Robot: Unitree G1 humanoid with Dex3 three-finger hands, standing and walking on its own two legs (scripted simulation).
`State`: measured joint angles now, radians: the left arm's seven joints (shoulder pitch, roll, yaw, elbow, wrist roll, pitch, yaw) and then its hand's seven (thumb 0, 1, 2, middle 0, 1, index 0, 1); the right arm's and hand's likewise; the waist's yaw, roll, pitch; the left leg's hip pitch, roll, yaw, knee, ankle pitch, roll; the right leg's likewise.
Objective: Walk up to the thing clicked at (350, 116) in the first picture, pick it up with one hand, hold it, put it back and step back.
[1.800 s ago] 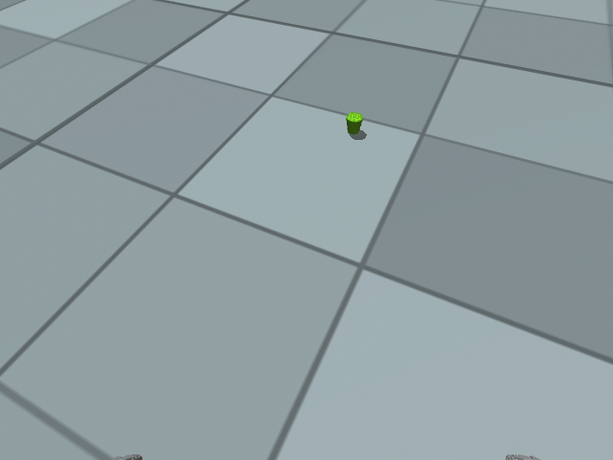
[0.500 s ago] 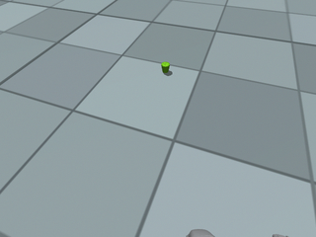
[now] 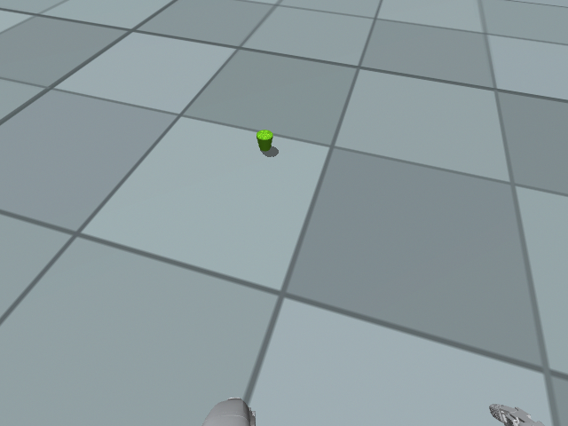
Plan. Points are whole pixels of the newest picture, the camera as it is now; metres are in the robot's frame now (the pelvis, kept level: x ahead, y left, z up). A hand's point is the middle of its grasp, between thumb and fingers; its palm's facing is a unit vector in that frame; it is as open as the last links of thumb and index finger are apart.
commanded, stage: walk up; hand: left
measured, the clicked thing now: (264, 141) +1.56 +0.18 -0.72
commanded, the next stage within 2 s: none
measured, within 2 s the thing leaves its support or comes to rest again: neither
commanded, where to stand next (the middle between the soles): +1.17 -0.03 m, yaw -4 degrees
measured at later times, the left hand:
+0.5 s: hand (190, 250) +0.43 +0.23 -0.11, palm faces -0.11 -0.91 -0.40, open 7.4 cm
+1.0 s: hand (180, 212) +0.56 +0.29 -0.15, palm faces -0.12 -0.93 -0.34, open 7.4 cm
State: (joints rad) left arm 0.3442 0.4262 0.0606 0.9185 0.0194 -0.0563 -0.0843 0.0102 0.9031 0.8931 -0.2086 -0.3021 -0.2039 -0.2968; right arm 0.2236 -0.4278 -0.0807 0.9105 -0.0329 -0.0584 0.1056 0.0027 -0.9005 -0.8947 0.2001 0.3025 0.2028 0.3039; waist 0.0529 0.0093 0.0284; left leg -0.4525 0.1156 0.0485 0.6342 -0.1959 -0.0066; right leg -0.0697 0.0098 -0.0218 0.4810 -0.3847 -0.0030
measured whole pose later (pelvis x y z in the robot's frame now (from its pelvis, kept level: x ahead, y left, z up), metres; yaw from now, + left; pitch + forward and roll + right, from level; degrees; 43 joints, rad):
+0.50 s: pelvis +0.26 -0.03 -0.01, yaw -5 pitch -3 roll +0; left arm 0.15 0.42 0.07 0.85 0.00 -0.08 -0.08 0.01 0.91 0.89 -0.20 -0.30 -0.20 -0.30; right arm 0.37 -0.44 -0.05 0.93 -0.01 -0.05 0.05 0.01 -0.90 -0.89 0.20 0.30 0.20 0.30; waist -0.04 0.04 0.08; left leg -0.20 0.09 0.04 1.03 -0.49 0.02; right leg -0.40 -0.04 -0.06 0.69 -0.23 -0.02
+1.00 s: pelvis +0.50 +0.01 +0.00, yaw -5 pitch -2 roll +0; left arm 0.31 0.46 0.04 0.94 0.00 -0.05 -0.05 0.01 0.91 0.89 -0.20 -0.30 -0.20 -0.30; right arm 0.27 -0.40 -0.06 0.87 -0.01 -0.10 0.06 0.00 -0.90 -0.89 0.20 0.30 0.20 0.30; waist 0.01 -0.07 0.07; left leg -0.28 0.04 0.12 0.56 -0.24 0.04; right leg -0.45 -0.06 0.03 1.09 -0.32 -0.03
